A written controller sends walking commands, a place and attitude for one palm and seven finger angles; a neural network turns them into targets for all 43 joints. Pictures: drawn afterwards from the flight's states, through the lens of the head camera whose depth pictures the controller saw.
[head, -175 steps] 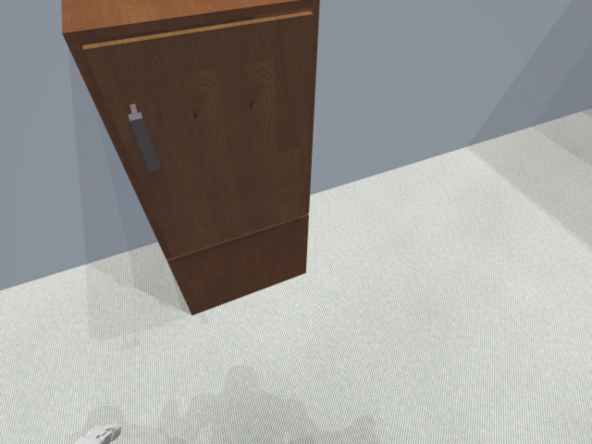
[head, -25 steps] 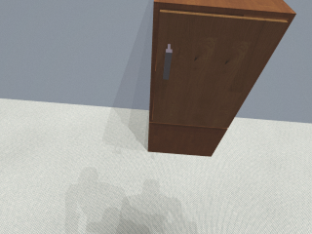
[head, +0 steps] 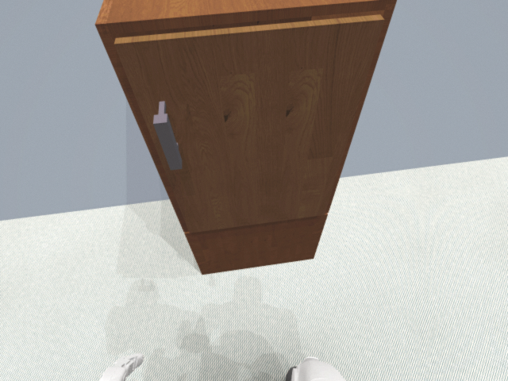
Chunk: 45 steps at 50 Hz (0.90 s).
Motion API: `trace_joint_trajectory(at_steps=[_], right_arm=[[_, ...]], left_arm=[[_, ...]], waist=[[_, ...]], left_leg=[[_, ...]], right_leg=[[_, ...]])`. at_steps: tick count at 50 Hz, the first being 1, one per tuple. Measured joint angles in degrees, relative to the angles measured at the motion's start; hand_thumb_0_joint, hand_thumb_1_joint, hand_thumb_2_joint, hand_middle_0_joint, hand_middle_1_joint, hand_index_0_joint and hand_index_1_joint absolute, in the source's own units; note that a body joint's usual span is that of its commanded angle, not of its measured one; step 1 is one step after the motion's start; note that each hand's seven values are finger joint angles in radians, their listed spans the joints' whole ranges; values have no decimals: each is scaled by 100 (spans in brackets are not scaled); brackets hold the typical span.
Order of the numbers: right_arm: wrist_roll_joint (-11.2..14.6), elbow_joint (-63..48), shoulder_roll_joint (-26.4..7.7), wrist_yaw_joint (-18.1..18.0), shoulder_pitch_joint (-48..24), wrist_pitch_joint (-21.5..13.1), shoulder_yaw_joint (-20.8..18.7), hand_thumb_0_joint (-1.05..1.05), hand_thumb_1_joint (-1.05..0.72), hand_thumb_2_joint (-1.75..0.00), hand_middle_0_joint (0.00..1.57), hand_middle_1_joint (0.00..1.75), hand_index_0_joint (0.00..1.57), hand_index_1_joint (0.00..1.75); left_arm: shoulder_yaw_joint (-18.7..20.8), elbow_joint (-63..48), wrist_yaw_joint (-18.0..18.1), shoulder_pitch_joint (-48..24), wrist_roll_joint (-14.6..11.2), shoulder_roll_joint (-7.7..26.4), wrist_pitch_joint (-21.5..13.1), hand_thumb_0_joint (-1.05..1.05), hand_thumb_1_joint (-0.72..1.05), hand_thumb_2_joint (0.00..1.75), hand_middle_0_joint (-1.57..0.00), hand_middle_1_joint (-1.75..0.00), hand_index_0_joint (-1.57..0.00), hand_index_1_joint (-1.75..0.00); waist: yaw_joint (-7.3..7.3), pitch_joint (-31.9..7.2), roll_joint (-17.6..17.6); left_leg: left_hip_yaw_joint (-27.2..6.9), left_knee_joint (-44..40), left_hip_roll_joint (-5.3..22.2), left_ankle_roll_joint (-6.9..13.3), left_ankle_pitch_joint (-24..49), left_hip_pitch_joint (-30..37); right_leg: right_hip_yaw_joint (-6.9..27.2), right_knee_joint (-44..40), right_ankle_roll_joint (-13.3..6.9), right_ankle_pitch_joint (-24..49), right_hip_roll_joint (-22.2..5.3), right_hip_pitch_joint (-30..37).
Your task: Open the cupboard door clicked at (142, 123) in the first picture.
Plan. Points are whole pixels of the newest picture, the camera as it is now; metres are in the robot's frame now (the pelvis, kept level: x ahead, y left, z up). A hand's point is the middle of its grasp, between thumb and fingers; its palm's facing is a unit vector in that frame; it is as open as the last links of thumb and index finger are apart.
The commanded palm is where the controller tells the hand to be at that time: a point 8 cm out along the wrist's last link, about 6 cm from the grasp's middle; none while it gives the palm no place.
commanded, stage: come to a stop and stand still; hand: left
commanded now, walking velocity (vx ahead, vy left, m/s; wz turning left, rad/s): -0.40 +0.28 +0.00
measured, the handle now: (169, 136) +0.53 +0.16 +0.06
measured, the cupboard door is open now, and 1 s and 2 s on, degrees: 0 0 0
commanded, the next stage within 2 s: look again from close up in 1.60 s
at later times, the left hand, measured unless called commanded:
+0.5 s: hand out of the picture +0.00 +0.25 -0.16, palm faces +0.11 -0.96 -0.25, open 7.4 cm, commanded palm none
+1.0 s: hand out of the picture -0.01 +0.20 -0.15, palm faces -0.02 -0.99 -0.16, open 7.4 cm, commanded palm none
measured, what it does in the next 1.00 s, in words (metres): steps on the spot: left foot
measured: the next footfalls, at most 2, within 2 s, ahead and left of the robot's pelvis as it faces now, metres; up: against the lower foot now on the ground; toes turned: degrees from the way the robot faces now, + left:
left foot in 0.50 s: -0.01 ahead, +0.13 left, +0.00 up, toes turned +5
right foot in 1.06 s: -0.02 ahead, -0.11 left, +0.00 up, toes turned -3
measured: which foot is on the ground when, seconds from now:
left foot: up 0.00-0.48, down 0.50-1.00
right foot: down 0.00-0.48, up 0.50-1.00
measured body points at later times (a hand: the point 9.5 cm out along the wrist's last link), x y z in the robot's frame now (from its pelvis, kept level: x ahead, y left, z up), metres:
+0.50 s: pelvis -0.04 +0.04 +0.01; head -0.03 +0.05 +0.46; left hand +0.00 +0.30 -0.14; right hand +0.06 -0.21 -0.12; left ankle -0.08 +0.15 -0.72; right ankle +0.09 -0.11 -0.71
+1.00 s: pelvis -0.04 +0.02 +0.03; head -0.01 +0.04 +0.48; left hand -0.01 +0.26 -0.14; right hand -0.14 -0.18 -0.11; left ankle -0.08 +0.15 -0.71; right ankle -0.07 -0.11 -0.69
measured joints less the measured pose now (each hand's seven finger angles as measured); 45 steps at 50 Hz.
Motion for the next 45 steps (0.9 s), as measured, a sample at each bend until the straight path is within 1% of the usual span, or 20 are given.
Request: trace_joint_trajectory(at_steps=[1, 2, 4, 6, 11, 15, 17, 20, 23, 24, 25, 26, 27, 28, 30, 33, 36, 39, 42, 45], right_arm=[[43, -34, -52, -11, -75, 55, -18, 1, -91, -90, 20, 30, 20, 30], [72, -82, -84, -25, -151, 93, -36, 1, -91, -90, 20, 30, 20, 30], [89, -176, -124, -42, -351, 167, -56, 1, -91, -90, 20, 30, 20, 30], [69, -298, -174, -37, -613, 263, -91, 1, -91, -90, 20, 30, 20, 30], [-37, -716, -364, 57, -1286, 479, -206, 1, -91, -90, 20, 30, 20, 30], [-99, -989, -445, 117, -1636, 535, -249, 1, -91, -90, 19, 30, 20, 30], [-110, -1069, -448, 145, -1707, 519, -246, 0, -91, -90, 19, 30, 20, 30], [-92, -1129, -399, 190, -1690, 456, -204, 0, -91, -90, 19, 30, 20, 30], [-39, -1133, -306, 215, -1517, 319, -117, 0, -91, -90, 19, 30, 20, 30], [-28, -1131, -284, 215, -1416, 252, -79, 0, -91, -90, 19, 30, 20, 30], [-34, -1102, -248, 198, -1320, 180, -56, 0, -91, -90, 19, 30, 20, 30], [-49, -1045, -163, 171, -1233, 154, -27, 0, -91, -90, 19, 30, 20, 30], [-70, -998, -88, 145, -1118, 169, 23, 0, -91, -90, 19, 30, 20, 30], [-93, -937, -21, 119, -992, 186, 74, 0, -91, -90, 20, 30, 20, 30], [-108, -789, 100, 66, -753, 196, 157, 0, -91, -90, 20, 30, 20, 30], [-74, -607, 266, -11, -484, 136, 243, 1, -91, -90, 20, 30, 20, 30], [-53, -506, 379, -103, -321, 54, 258, 1, -90, -90, 20, 30, 21, 30], [-60, -429, 445, -199, -213, -18, 242, 1, -90, -90, 20, 30, 21, 30], [-76, -338, 468, -262, -117, -56, 215, 1, -90, -90, 20, 30, 21, 30], [-90, -226, 452, -272, -36, -53, 183, 1, -90, -90, 20, 30, 21, 30]], left_arm=[[-49, -2, 35, -54, -13, -73, -12, 1, 91, 90, -20, -30, -19, -29], [-90, -16, 71, -98, -13, -138, 6, 1, 91, 90, -20, -30, -19, -29], [-152, -66, 148, -175, -19, -248, 71, 0, 91, 90, -20, -30, -19, -30], [-186, -113, 204, -222, -22, -351, 134, 0, 91, 90, -20, -30, -20, -30], [-205, -164, 288, -143, -23, -490, 239, 0, 90, 90, -21, -30, -20, -30], [-129, -162, 336, 35, 5, -378, 321, 0, 91, 90, -21, -30, -20, -30], [-89, -152, 336, 153, 38, -278, 371, 0, 91, 90, -21, -30, -20, -30], [-30, -151, 305, 362, 97, -99, 449, 0, 91, 90, -21, -30, -20, -30], [13, -125, 282, 576, 134, 82, 511, 1, 90, 90, -21, -30, -20, -30], [21, -99, 277, 661, 117, 123, 532, 1, 90, 90, -21, -30, -20, -30], [24, -51, 270, 723, 79, 161, 558, 1, 90, 90, -21, -30, -20, -30], [33, 21, 269, 774, 40, 207, 595, 1, 91, 90, -21, -30, -20, -30], [43, 88, 264, 847, 15, 226, 634, 1, 91, 90, -20, -30, -20, -30], [54, 152, 242, 926, 13, 231, 665, 1, 91, 90, -20, -30, -20, -30], [76, 252, 175, 1062, 27, 222, 681, 1, 91, 90, -20, -30, -19, -30], [95, 352, 96, 1267, 41, 214, 601, 1, 91, 90, -20, -30, -19, -30], [104, 470, 71, 1459, 59, 184, 602, 1, 91, 90, -20, -30, -19, -30], [104, 593, 67, 1544, 54, 142, 675, 1, 91, 90, -20, -30, -19, -30], [90, 656, 61, 1475, 38, 89, 735, 1, 91, 90, -20, -30, -19, -30], [53, 637, 55, 1253, 11, 21, 737, 1, 91, 90, -20, -30, -19, -30]], waist=[[-28, 61, 80], [-39, 92, 108], [0, 130, 84], [79, 156, 57], [240, 131, 93], [348, 43, 81], [409, -27, 29], [509, -166, -107], [598, -341, -274], [601, -420, -287], [572, -480, -298], [545, -489, -380], [518, -522, -417], [486, -574, -425], [442, -660, -411], [448, -692, -463], [421, -658, -542], [334, -589, -599], [224, -513, -599], [133, -438, -545]], left_leg=[[-236, 550, -107, 91, -106, -245], [-363, 1045, -240, 143, -161, -495], [-419, 1880, -488, 166, -137, -998], [-398, 2356, -672, 142, 11, -1456], [-493, 2749, -910, 29, 672, -2320], [-646, 2703, -919, -19, 1042, -2504], [-649, 2452, -867, -5, 1078, -2382], [-516, 1576, -752, 63, 875, -1915], [-329, 185, -707, 190, 630, -1171], [-296, -444, -701, 227, 719, -848], [-326, -857, -708, 295, 856, -702], [-314, -885, -752, 358, 946, -694], [-309, -933, -764, 409, 1001, -666], [-322, -1076, -761, 446, 1079, -610], [-377, -1497, -746, 478, 1311, -471], [-372, -2104, -763, 491, 1661, -289], [-264, -2398, -783, 522, 1812, -213], [-154, -2465, -769, 528, 1827, -199], [-105, -2450, -720, 503, 1808, -208], [-101, -2401, -656, 459, 1786, -228]], right_leg=[[-37, 36, -40, -142, 27, 72], [-57, 0, -68, -209, 21, 155], [-67, -175, -76, -178, -23, 325], [-65, -396, -98, -62, -53, 456], [-84, -759, -86, 207, -94, 537], [-114, -833, -48, 341, -135, 492], [-119, -837, -15, 393, -175, 455], [-100, -875, 55, 494, -236, 384], [-64, -931, 146, 623, -265, 277], [-59, -868, 192, 565, -247, 202], [-29, -668, 254, 248, -223, 80], [137, -424, 308, -306, -179, 10], [325, -157, 327, -674, -77, -42], [498, 145, 338, -809, 39, -87], [752, 822, 357, -748, 256, -149], [929, 1586, 407, -434, 439, -155], [983, 1985, 466, -363, 516, -75], [973, 2105, 502, -531, 524, 60], [892, 1951, 511, -774, 466, 223], [749, 1520, 491, -1012, 349, 399]])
